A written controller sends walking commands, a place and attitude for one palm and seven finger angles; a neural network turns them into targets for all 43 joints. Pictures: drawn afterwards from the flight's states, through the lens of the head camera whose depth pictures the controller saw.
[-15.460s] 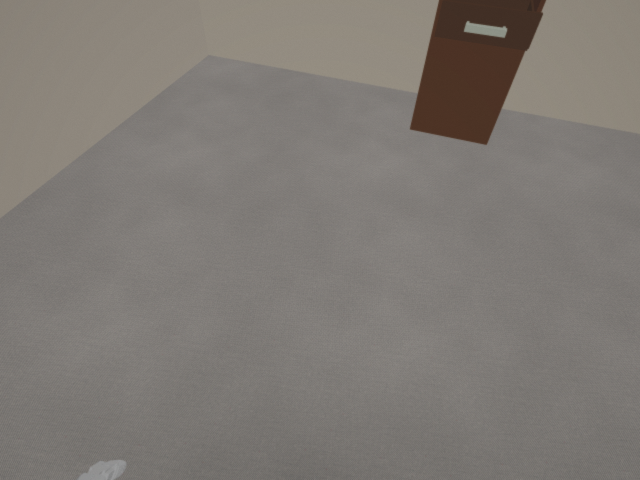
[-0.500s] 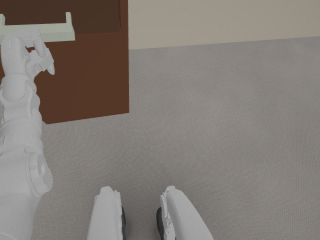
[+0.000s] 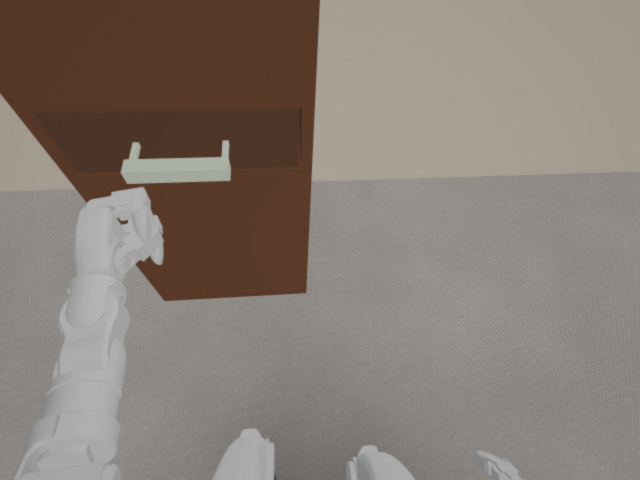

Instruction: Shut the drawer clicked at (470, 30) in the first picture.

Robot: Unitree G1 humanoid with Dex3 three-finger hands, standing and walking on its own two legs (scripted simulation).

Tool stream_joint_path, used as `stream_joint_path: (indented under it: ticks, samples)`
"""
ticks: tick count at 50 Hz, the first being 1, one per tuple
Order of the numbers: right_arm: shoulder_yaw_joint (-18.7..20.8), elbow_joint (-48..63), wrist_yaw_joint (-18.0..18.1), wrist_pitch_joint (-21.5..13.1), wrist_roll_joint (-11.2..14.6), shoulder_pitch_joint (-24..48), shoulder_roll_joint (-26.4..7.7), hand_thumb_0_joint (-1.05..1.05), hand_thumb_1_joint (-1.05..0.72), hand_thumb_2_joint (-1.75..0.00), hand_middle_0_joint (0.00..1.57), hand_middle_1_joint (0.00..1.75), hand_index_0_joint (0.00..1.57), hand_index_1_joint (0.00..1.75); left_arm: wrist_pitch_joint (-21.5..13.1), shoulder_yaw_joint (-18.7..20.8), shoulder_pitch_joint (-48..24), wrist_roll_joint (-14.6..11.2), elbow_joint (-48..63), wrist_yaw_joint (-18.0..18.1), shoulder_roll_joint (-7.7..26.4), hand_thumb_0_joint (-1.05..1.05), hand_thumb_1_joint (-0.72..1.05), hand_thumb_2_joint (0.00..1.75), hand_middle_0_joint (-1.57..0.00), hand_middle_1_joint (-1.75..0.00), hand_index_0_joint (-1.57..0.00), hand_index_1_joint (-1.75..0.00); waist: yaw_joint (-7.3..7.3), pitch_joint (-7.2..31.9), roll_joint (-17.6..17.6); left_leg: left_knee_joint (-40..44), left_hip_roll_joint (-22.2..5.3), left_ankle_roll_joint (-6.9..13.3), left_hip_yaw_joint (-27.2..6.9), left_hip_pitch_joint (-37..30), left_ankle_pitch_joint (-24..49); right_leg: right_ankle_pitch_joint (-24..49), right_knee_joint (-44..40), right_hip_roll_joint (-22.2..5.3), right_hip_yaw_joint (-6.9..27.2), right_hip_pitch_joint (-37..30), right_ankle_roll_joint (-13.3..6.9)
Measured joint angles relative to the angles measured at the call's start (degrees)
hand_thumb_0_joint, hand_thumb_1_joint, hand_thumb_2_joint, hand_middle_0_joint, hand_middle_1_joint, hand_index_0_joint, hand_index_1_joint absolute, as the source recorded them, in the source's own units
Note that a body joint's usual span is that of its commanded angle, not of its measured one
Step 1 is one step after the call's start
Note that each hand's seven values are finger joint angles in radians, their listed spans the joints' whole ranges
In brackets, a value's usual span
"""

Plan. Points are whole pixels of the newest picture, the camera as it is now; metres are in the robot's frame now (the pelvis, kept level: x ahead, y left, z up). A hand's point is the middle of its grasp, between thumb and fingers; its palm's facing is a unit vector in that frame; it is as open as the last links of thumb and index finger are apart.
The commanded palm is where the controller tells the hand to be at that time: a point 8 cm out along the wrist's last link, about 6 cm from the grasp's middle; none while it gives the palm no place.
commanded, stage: draw the hand back to the body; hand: left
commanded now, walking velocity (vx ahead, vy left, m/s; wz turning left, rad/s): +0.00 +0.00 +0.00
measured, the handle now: (179, 159) +0.59 +0.23 -0.03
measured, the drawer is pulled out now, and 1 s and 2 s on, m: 0.00 0.00 0.00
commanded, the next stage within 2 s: step back with the hand held close in 1.04 s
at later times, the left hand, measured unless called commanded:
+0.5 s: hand (48, 301) +0.27 +0.23 +0.16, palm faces +0.28 -0.91 -0.30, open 3.3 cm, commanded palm +0.22 +0.27 +0.18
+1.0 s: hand out of the picture +0.18 +0.24 +0.25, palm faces +0.43 -0.81 -0.40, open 3.3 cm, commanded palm +0.13 +0.28 +0.26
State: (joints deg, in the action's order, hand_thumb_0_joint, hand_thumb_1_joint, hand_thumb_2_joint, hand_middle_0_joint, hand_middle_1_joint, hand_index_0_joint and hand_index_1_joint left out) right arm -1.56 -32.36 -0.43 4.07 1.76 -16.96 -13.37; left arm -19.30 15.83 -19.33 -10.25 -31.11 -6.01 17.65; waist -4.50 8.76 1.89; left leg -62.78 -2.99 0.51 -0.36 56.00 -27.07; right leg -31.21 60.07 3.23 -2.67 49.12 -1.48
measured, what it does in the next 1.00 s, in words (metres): rises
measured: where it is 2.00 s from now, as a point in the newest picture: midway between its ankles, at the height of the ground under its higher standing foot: outside the picture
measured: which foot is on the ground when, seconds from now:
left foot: down 0.00-1.00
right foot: down 0.00-1.00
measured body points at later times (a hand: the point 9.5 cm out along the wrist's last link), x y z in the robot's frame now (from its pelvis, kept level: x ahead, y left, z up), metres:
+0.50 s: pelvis +0.01 +0.00 +0.07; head +0.01 -0.02 +0.52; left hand +0.25 +0.27 +0.18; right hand +0.21 -0.22 -0.01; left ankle +0.02 +0.11 -0.66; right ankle -0.03 -0.11 -0.66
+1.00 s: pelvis +0.01 -0.01 +0.08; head -0.01 -0.04 +0.53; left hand +0.15 +0.28 +0.27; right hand +0.22 -0.21 +0.00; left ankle +0.02 +0.11 -0.66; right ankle -0.03 -0.11 -0.66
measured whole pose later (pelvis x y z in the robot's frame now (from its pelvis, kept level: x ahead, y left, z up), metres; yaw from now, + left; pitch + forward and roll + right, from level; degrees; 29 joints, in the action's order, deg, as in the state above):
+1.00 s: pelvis +0.01 -0.01 +0.08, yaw +2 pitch -4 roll +0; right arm -1.8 -34.3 4.4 -3.6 0.4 -10.8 -13.7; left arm -5.5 16.6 30.9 -4.6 26.8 5.2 19.3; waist 4.2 -0.1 4.7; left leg -24.9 -0.6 0.2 0.6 7.7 -12.9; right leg -16.3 21.3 1.5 -1.6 0.8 -1.4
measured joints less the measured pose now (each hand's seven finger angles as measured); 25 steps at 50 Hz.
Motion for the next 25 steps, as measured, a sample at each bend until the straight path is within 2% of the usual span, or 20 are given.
stream_joint_path:
  ticks: [4, 9, 12, 15, 20, 25]
  samples:
    - [0.2, 0.4, 0.6, -0.9, 0.4, 1.3, -0.8, 0.01, -0.91, -0.89, 0.2, 0.3, 0.2, 0.3, -0.2, -1.3, 3.6, -1.4, 1.7, -2.0, 0.4, 0.02, 0.9, 0.89, -1.4, -1.6, -1.4, -1.6, 0.78, -0.1, 0.0, 2.5, 0.4, -0.2, -0.7, -4.9, 0.7, 0.6, -2.8, -0.2, -0.7, -5.3, -0.2]
    - [0.5, 1.8, 1.5, -1.8, 1.2, 2.5, -1.9, 0.01, -0.91, -0.89, 0.2, 0.3, 0.2, 0.3, 1.6, -3.2, 9.6, -3.8, 7.3, -4.9, 0.0, 0.02, 0.9, 0.9, -1.4, -1.6, -1.4, -1.6, 1.74, -0.6, 0.4, 6.0, 0.8, -0.2, -0.7, -10.8, 2.0, 1.9, -6.4, -0.5, -0.7, -11.3, -0.2]
    - [0.5, 2.3, 3.0, -0.6, 1.3, 3.7, -1.6, 0.01, -0.91, -0.89, 0.2, 0.3, 0.2, 0.3, 5.8, -5.8, 14.4, 0.8, 12.9, 0.4, 0.5, 0.02, 0.9, 0.9, -1.4, -1.6, -1.4, -1.6, 2.59, -1.6, 0.0, 10.1, 1.1, -0.4, 0.3, -16.1, 3.5, 3.3, -9.7, -0.9, 0.3, -15.8, -0.1]
    - [-0.1, 2.7, 4.7, 0.3, 1.4, 4.9, -1.2, 0.01, -0.91, -0.89, 0.2, 0.3, 0.2, 0.3, 10.2, -8.3, 18.8, 3.8, 17.3, 5.7, 0.6, 0.02, 0.9, 0.89, -1.4, -1.6, -1.4, -1.6, 3.23, -2.9, 0.2, 15.6, 1.5, -0.1, 0.9, -21.9, 5.7, 5.4, -14.6, -1.3, 0.9, -21.2, 0.1]
    - [-1.2, 2.4, 6.4, -0.3, 1.1, 6.3, -0.6, 0.01, -0.91, -0.89, 0.2, 0.3, 0.2, 0.3, 14.8, -8.8, 23.8, 5.5, 23.4, 10.4, 0.6, 0.02, 0.9, 0.89, -1.4, -1.6, -1.4, -1.6, 4.37, -4.9, 0.6, 23.6, 2.0, 0.1, 1.3, -30.5, 9.0, 8.6, -22.3, -1.7, 1.3, -29.6, 0.2]
    - [-1.9, 1.4, 6.4, -2.1, 0.7, 7.2, -0.4, 0.01, -0.91, -0.89, 0.2, 0.3, 0.2, 0.3, 16.4, -8.3, 28.7, 5.8, 30.9, 11.7, 0.6, 0.02, 0.9, 0.89, -1.4, -1.6, -1.39, -1.6, 5.64, -6.5, 1.0, 29.7, 2.5, 0.1, 1.4, -37.6, 11.3, 11.1, -28.7, -2.0, 1.4, -36.7, 0.2]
